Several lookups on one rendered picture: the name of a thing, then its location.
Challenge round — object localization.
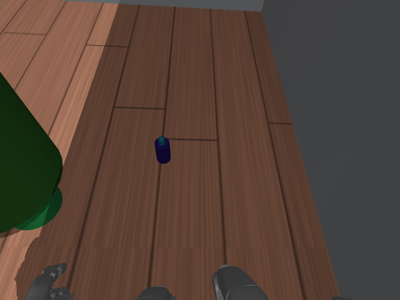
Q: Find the potted plant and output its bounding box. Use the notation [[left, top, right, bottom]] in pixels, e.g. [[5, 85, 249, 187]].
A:
[[0, 72, 63, 233]]

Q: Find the left robot hand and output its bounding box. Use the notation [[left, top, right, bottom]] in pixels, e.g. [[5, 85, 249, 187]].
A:
[[24, 263, 74, 300]]

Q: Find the bottle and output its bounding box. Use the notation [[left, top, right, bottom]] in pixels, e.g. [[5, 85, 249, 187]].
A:
[[154, 136, 171, 164]]

